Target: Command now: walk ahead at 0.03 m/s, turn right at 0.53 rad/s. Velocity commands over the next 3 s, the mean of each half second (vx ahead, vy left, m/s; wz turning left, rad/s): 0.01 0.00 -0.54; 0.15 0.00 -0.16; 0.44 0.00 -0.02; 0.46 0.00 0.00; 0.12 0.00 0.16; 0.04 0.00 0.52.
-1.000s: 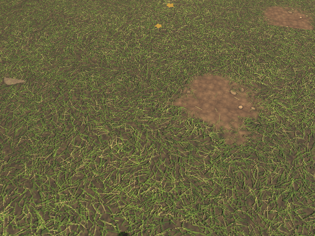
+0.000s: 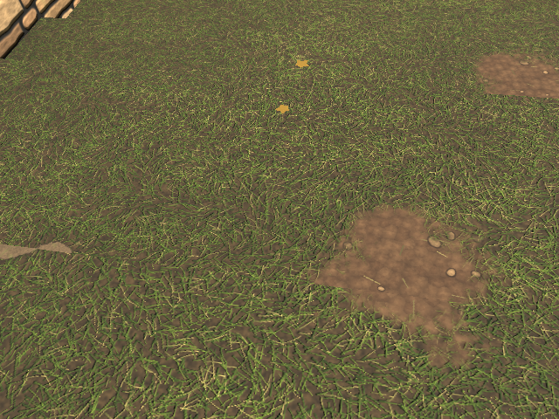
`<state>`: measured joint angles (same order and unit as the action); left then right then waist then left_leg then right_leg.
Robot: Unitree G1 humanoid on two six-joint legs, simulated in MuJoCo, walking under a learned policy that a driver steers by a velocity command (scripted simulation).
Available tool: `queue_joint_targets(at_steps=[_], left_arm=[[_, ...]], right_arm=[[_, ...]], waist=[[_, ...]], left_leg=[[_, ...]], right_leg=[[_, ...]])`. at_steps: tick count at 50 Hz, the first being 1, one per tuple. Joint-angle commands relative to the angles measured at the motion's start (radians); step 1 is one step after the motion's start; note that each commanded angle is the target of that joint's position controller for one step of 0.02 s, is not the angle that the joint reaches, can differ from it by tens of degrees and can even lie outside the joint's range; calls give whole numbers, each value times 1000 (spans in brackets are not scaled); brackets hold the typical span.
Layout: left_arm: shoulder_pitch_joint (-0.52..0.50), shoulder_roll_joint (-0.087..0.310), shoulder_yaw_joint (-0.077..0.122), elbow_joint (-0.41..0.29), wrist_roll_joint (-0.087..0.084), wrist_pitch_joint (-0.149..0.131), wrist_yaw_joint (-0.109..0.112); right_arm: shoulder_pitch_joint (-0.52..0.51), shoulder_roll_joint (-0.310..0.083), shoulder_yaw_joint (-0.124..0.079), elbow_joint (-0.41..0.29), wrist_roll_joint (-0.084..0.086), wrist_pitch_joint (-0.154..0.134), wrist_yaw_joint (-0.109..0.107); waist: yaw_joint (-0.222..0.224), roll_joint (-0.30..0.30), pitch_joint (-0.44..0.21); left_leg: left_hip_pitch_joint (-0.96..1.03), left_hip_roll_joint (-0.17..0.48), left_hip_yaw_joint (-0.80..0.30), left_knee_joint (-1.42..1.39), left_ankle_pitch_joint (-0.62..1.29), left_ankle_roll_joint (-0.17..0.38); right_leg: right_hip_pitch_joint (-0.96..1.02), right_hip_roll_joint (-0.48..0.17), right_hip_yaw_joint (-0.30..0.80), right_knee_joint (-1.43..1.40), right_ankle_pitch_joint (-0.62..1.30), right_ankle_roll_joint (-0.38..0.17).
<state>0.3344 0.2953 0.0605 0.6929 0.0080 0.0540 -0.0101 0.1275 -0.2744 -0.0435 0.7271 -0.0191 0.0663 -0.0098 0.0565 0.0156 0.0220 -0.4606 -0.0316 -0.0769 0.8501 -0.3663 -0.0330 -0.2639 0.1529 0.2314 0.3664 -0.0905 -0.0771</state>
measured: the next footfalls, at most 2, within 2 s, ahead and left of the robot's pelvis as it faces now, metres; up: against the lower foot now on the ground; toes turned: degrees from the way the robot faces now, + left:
left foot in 0.12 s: +0.07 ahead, +0.12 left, +0.00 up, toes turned -11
right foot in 0.66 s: -0.04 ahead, -0.06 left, +0.00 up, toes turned -16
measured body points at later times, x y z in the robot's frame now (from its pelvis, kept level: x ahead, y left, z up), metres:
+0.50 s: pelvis -0.02 +0.06 +0.00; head +0.01 +0.08 +0.45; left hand +0.18 +0.30 -0.12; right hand +0.02 -0.22 -0.10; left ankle +0.03 +0.12 -0.75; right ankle -0.09 -0.08 -0.68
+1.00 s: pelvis +0.01 +0.04 +0.00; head +0.00 +0.04 +0.45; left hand +0.14 +0.29 -0.13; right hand +0.03 -0.26 -0.11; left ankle +0.06 +0.12 -0.72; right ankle -0.08 -0.05 -0.75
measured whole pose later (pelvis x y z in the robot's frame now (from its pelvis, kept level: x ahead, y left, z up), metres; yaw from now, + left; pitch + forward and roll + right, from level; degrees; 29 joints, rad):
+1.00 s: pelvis +0.01 +0.04 +0.00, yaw -19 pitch +0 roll -1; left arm 0.35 0.27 0.04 0.84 0.02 -0.01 -0.01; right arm 0.26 -0.30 -0.04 0.75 -0.03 0.02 0.04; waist 0.04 0.02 -0.03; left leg -0.35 0.01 0.03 0.67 -0.34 0.02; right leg -0.05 0.06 0.05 0.29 -0.24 -0.05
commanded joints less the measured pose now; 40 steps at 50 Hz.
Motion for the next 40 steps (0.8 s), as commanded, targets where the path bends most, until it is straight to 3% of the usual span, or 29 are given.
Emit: queue_joint_targets(at_steps=[1, 3, 5, 6, 7, 8, 9, 10, 11, 13, 16, 18, 23, 26, 28, 31, 32, 33, 34, 35, 37, 38, 40], left_arm=[[-25, 164, 45, -81, 6, 2, -8], [-52, 168, 46, -90, 1, 2, -9], [-103, 165, 44, -99, -12, 3, 1], [-81, 120, 33, -97, -16, 1, 7], [-18, 59, 21, -113, -24, 3, 7], [-36, 163, 49, -96, 7, 7, 18], [-45, 185, 56, -88, 15, 11, 14], [-39, 179, 56, -68, 12, 15, 5], [-33, 170, 54, -56, 8, 22, -3], [-37, 186, 59, -45, -5, 29, -14], [-112, 158, 47, -55, -12, 37, -23], [-128, 147, 43, -53, -13, 45, -25], [-149, 111, 28, -44, -8, 54, -11], [-165, 75, 10, -43, -9, 52, -7], [-167, 72, 3, -42, -14, 47, -6], [-86, 47, -10, -7, -9, 30, -3], [-65, 55, -14, 2, 3, 20, 0], [-54, 108, -12, -3, 29, 7, 6], [-125, 183, 1, -33, 17, -4, 5], [-94, 172, 8, -7, 19, -14, 12], [-99, 118, -5, 21, 17, -19, 18], [-110, 108, -10, 24, 13, -20, 24], [-79, 94, -13, 39, 5, -33, 25]], right_arm=[[-12, -86, -12, -90, 12, -27, -3], [27, -94, -16, -90, 21, -36, -12], [121, -80, -12, -66, 18, -44, -30], [107, -117, -19, -74, 4, -44, -41], [84, -207, -26, -111, -7, -42, -41], [50, -215, -31, -127, -12, -41, -26], [38, -163, -19, -129, -7, -48, -17], [-13, -113, -6, -134, -3, -54, -12], [-41, -98, 0, -143, -6, -58, -15], [-29, -94, 10, -159, -3, -64, -23], [81, -108, 5, -128, -2, -65, -25], [114, -116, 0, -114, -4, -64, -26], [150, -120, -7, -90, -6, -67, -13], [132, -123, -8, -81, -9, -66, 1], [121, -129, -11, -75, -13, -60, 12], [114, -145, -17, -58, 0, -45, 18], [132, -143, -18, -47, 6, -42, 18], [145, -92, -6, -59, 6, -44, 23], [140, -15, 18, -91, 11, -43, 19], [101, -53, 18, -86, -4, -33, 15], [98, -115, -8, -74, -1, -34, 35], [104, -142, -21, -64, -3, -39, 42], [116, -133, -24, -46, -14, -46, 54]], waist=[[-19, -149, -69], [-31, -167, -67], [-91, -139, -55], [-69, -36, -32], [-38, 223, -68], [-53, 152, -18], [-24, 101, -16], [1, 63, -4], [11, 67, -13], [-9, 109, -30], [-65, 108, -52], [-79, 119, -57], [-86, 121, -50], [-85, 132, -49], [-84, 145, -47], [-36, 128, -70], [-22, 91, -68], [-33, -67, -90], [-65, -212, -30], [-17, -197, -33], [-33, -167, 10], [-40, -185, 33], [-34, -143, 33]], left_leg=[[17, -23, -4, -76, -48, 21], [91, -32, -18, -247, -56, 41], [282, -28, -5, -514, 113, 64], [383, 52, -91, -577, 100, 82], [482, 324, -377, -630, 155, 167], [298, 400, -420, -637, 306, 256], [217, 388, -371, -626, 400, 285], [182, 318, -260, -614, 443, 268], [194, 260, -174, -598, 466, 244], [278, 220, -105, -571, 515, 231], [410, 232, -88, -554, 522, 230], [452, 248, -88, -557, 476, 230], [409, 285, -81, -572, 367, 262], [337, 279, -58, -576, 284, 268], [299, 273, -54, -564, 267, 269], [259, 252, -30, -502, 324, 235], [195, 235, -7, -469, 309, 180], [82, 167, 66, -316, 196, 107], [-28, 19, 153, -262, -107, 46], [35, 50, 73, -149, -134, 45], [-64, 39, 69, -56, -57, 46], [-111, 41, 69, -46, -18, 41], [-128, 40, 75, -30, 31, 29]], right_leg=[[96, -272, 331, -73, 75, -156], [113, -260, 373, -56, 49, -131], [8, -202, 364, -12, -63, -57], [-127, -121, 269, 104, -240, 6], [-292, 20, 43, 386, -463, 69], [-323, 45, -58, 607, -508, 87], [-253, -12, -73, 728, -456, 95], [-227, -29, -92, 814, -380, 99], [-229, -35, -113, 879, -328, 105], [-286, -55, -130, 902, -299, 124], [-348, -65, -144, 852, -303, 147], [-359, -73, -146, 807, -312, 155], [-271, -104, -169, 625, -356, 133], [-155, -111, -204, 459, -391, 102], [-84, -104, -230, 359, -391, 83], [76, -96, -273, 70, -231, 42], [175, -118, -230, -75, -103, 23], [277, -298, 6, -172, -163, -13], [190, -489, 218, -171, 70, -104], [112, -478, 180, -167, -53, -170], [170, -385, 129, -247, -373, -137], [209, -356, 121, -264, -411, -116], [253, -335, 80, -263, -339, -114]])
